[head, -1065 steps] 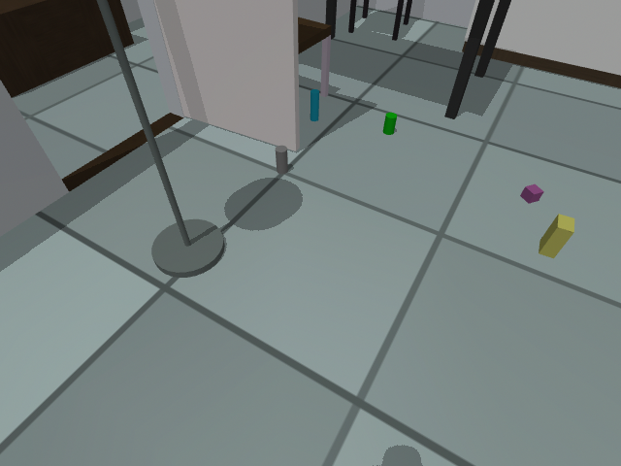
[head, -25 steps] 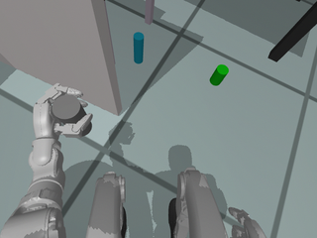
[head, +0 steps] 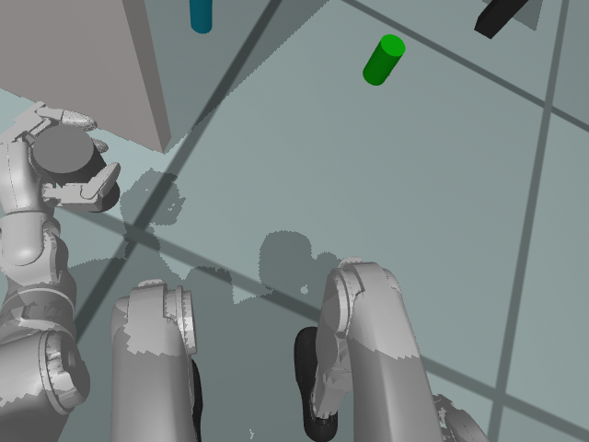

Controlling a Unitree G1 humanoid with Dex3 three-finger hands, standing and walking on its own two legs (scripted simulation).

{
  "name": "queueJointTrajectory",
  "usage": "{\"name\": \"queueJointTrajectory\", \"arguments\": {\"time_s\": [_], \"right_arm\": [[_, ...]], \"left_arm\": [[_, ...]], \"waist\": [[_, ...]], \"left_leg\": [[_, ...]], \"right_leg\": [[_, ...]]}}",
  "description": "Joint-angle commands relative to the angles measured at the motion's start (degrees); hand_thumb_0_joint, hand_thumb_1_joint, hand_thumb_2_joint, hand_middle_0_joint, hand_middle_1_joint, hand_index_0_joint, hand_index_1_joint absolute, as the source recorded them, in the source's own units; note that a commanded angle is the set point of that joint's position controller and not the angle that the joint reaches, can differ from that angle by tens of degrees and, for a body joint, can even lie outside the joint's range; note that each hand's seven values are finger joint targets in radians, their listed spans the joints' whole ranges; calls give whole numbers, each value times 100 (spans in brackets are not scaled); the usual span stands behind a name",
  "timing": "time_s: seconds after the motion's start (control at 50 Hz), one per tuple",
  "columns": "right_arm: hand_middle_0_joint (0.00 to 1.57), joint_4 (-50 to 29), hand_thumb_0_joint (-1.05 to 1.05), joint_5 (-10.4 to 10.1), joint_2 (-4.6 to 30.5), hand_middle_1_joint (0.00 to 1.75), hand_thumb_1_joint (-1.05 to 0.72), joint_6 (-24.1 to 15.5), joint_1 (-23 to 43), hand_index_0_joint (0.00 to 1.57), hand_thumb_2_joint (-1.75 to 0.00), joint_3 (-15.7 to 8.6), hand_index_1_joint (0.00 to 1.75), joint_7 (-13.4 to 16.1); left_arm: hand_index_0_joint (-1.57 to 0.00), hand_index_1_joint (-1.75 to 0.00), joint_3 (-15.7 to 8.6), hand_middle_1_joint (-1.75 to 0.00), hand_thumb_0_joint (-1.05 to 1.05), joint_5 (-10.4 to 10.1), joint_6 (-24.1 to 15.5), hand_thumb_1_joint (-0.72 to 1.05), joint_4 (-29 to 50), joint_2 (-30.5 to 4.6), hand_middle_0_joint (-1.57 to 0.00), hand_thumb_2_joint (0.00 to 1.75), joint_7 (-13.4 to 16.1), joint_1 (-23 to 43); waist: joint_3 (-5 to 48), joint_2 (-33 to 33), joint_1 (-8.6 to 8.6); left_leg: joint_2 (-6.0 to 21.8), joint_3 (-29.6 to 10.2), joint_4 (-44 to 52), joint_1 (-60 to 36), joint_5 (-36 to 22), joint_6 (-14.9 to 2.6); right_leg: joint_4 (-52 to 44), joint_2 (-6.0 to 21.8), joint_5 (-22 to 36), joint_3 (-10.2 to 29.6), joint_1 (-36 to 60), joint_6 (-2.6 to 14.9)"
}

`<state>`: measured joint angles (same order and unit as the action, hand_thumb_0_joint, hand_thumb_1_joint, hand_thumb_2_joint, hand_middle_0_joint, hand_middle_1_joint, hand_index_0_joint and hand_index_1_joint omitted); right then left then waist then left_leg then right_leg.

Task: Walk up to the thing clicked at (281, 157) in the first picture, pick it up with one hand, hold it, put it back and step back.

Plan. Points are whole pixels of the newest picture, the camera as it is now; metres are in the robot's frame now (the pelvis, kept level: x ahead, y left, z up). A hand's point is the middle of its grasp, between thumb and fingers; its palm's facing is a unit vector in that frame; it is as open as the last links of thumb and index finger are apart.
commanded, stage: crouch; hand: left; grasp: from the side
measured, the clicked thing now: (83, 174) +0.47 +0.23 -0.08
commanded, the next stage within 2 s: lower in 0.54 s
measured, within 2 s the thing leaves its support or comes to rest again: neither
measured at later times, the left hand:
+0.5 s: hand (98, 180) +0.49 +0.23 -0.13, palm faces +0.12 -0.99 -0.02, open 8.1 cm
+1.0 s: hand (110, 195) +0.48 +0.22 -0.19, palm faces +0.13 -0.99 -0.01, open 8.1 cm
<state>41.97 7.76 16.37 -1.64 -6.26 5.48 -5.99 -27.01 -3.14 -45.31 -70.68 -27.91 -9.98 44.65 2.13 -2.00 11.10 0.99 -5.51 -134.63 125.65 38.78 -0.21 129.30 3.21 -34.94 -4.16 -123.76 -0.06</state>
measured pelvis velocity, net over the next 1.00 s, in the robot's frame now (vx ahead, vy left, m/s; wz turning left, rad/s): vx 0.00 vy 0.01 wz -0.12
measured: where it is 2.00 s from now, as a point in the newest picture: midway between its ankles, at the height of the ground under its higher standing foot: (253, 420)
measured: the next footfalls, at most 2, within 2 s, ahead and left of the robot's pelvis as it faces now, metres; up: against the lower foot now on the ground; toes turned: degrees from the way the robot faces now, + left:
none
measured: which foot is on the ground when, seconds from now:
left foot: down 0.00-1.00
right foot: down 0.00-1.00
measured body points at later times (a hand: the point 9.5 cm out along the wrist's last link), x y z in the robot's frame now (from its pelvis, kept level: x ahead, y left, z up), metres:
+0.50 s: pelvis +0.00 +0.01 -0.04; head +0.24 +0.09 +0.33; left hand +0.47 +0.28 -0.13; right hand +0.08 -0.27 -0.12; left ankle +0.09 +0.12 -0.32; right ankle +0.12 -0.12 -0.32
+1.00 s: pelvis +0.00 +0.01 -0.05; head +0.25 +0.12 +0.30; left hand +0.47 +0.28 -0.18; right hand +0.09 -0.27 -0.12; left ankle +0.09 +0.12 -0.32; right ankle +0.12 -0.12 -0.32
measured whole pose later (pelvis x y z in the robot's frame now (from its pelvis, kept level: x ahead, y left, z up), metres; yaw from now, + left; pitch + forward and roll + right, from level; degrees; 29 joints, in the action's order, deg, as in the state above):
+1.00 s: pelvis +0.00 +0.01 -0.05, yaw -7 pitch +20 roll -14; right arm 36.4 15.3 20.5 0.7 2.2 20.4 -8.2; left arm -26.8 -3.9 -54.0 -79.9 -42.3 -6.7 44.3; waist -11.8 -9.6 15.7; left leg 0.7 -14.2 -147.7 129.2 40.3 -0.4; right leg 135.7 1.3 -33.5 -10.9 -123.2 -1.7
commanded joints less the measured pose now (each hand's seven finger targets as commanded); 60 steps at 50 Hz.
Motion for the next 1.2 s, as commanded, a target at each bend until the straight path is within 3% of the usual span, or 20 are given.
{"name": "queueJointTrajectory", "arguments": {"time_s": [0.0, 0.02, 0.04, 0.12, 0.2, 0.36, 0.38, 0.4, 0.44, 0.56, 0.58, 0.66, 0.68, 0.74, 0.78, 0.92, 0.98, 1.08, 1.18], "right_arm": [[20, -282, 0, 55, 1461, 30, -90, -8, -742, 20, -91, -315, 30, 80], [20, -284, 0, 68, 1498, 30, -89, 3, -742, 20, -90, -288, 30, 71], [20, -307, 0, 101, 1524, 30, -89, 10, -676, 20, -90, -260, 30, 63], [20, -299, 0, 155, 1596, 30, -89, 41, -739, 20, -90, -169, 30, 43], [20, -274, 0, 225, 1699, 30, -89, 71, -672, 20, -90, -86, 30, 17], [20, -343, 0, 364, 1849, 30, -90, 180, -574, 20, -91, 79, 30, -54], [20, -368, 0, 368, 1851, 30, -90, 188, -508, 20, -91, 89, 30, -55], [20, -374, 0, 393, 1892, 30, -90, 200, -540, 20, -91, 123, 30, -59], [20, -378, 0, 415, 1944, 30, -90, 206, -510, 20, -91, 167, 30, -69], [20, -442, 0, 488, 1982, 30, -91, 255, -316, 20, -91, 290, 30, -88], [20, -447, 0, 509, 2013, 30, -91, 262, -364, 20, -91, 325, 30, -99], [20, -474, 0, 532, 2037, 30, -92, 283, -279, 20, -91, 418, 30, -106], [20, -476, 0, 547, 2041, 30, -92, 293, -289, 20, -91, 466, 30, -117], [20, -551, 0, 588, 2079, 30, -91, 290, -110, 20, -91, 582, 30, -119], [20, -623, 0, 626, 2123, 30, -91, 292, 29, 20, -90, 649, 30, -124], [20, -661, 0, 785, 2239, 30, -91, 274, 253, 20, -90, 955, 30, -113], [20, -683, 0, 858, 2321, 30, -91, 277, 380, 20, -91, 1050, 30, -108], [20, -709, 0, 985, 2358, 30, -91, 325, 497, 20, -91, 1243, 30, -102], [20, -755, 0, 1072, 2434, 30, -91, 379, 620, 20, -91, 1383, 30, -99]], "left_arm": [[-124, -134, -172, -133, 0, -70, -477, 41, 974, -1343, -124, 125, -33, 1944], [-124, -134, -254, -133, 0, -57, -485, 40, 1024, -1547, -124, 124, -32, 1966], [-124, -133, -127, -133, 0, -38, -502, 42, 1073, -1439, -124, 124, -65, 2039], [-124, -133, -209, -133, 0, -79, -540, 47, 1101, -1621, -124, 125, -60, 2038], [-124, -133, -177, -133, 0, -65, -565, 47, 1066, -1562, -124, 125, -75, 1837], [-127, -135, -193, -135, 0, 33, -657, 45, 1143, -1835, -127, 125, 12, 1830], [-126, -135, -162, -135, 0, 20, -654, 47, 1102, -1781, -126, 126, 13, 1752], [-126, -136, -144, -135, 0, -23, -668, 46, 1140, -1712, -126, 127, 9, 1802], [-128, -135, -223, -135, 0, -63, -705, 46, 1163, -1832, -127, 126, 41, 1772], [-129, -137, -227, -137, 0, -24, -801, 45, 1105, -1978, -129, 127, 168, 1796], [-130, -138, -165, -138, 0, -30, -810, 46, 1038, -1913, -130, 128, 161, 1792], [-131, -139, -159, -139, 0, -68, -823, 39, 779, -1925, -130, 124, 156, 1561], [-131, -138, -134, -139, 0, -79, -845, 37, 710, -1946, -130, 123, 180, 1660], [-131, -139, -118, -139, 0, -137, -939, 36, 326, -1875, -130, 123, 249, 1557], [-130, -137, -121, -137, 0, -107, -1045, 34, 275, -2074, -129, 121, 305, 1676], [-129, -136, 5, -136, 0, -133, -1390, 41, 131, -2258, -128, 121, 278, 1826], [-127, -135, -111, -135, 0, -142, -1481, 37, 52, -2480, -127, 121, 403, 1832], [-125, -133, 74, -133, 0, -31, -1605, 37, -117, -2522, -124, 122, 543, 1837], [-123, -134, 73, -134, 0, 37, -1690, 37, -345, -2675, -123, 123, 703, 1652]], "waist": [[3682, 1205, 87], [3632, 1277, 70], [3546, 1398, 152], [3581, 1293, 217], [3517, 1632, 245], [3325, 1870, 377], [3264, 1834, 339], [3298, 1860, 455], [3306, 1872, 439], [2999, 1819, 507], [3046, 1883, 588], [2924, 1751, 598], [2923, 1710, 687], [2501, 1437, 758], [2395, 1476, 780], [2361, 1764, 984], [2236, 1943, 957], [2168, 2097, 1101], [1944, 2106, 1147]], "left_leg": [[-132, 258, 1533, -2046, -203, -66], [-131, 254, 1496, -1942, -145, -67], [-122, 218, 1460, -1996, -82, -65], [-116, 203, 1205, -1741, -182, -91], [-63, 41, 1139, -2149, -662, 5], [-22, -117, 1005, -2122, -693, 35], [-20, -106, 978, -2149, -665, 37], [-8, -133, 939, -2222, -739, 44], [-4, -175, 893, -2236, -820, 50], [12, -204, 802, -1951, -536, 23], [17, -232, 795, -2077, -648, 46], [17, -243, 685, -1924, -802, 32], [17, -255, 633, -1850, -776, 26], [26, -293, 556, -1595, -550, -13], [38, -333, 556, -1533, -266, -22], [93, -508, 461, -1933, -553, 50], [135, -594, 488, -2088, -564, 101], [155, -691, 406, -2235, -814, 140], [189, -830, 456, -2264, -826, 174]], "right_leg": [[-1146, -286, 364, -321, 2067, 160], [-1109, -297, 320, -329, 2060, 163], [-1055, -296, 300, -356, 1895, 165], [-979, -334, 441, -379, 2128, 130], [-687, -335, 801, -503, 1824, 174], [-523, -358, 860, -633, 1799, 171], [-515, -358, 832, -623, 1711, 172], [-521, -355, 923, -663, 1794, 158], [-479, -363, 990, -683, 1831, 155], [-465, -384, 802, -727, 1805, 139], [-443, -382, 908, -754, 1883, 134], [-425, -411, 1027, -770, 1977, 123], [-442, -428, 1023, -778, 2061, 113], [-481, -455, 868, -839, 1978, 95], [-493, -483, 636, -882, 1917, 94], [-373, -501, 946, -999, 2034, 72], [-334, -507, 949, -1055, 1976, 76], [-277, -537, 1185, -1150, 2111, 57], [-251, -566, 1209, -1269, 2135, 46]]}}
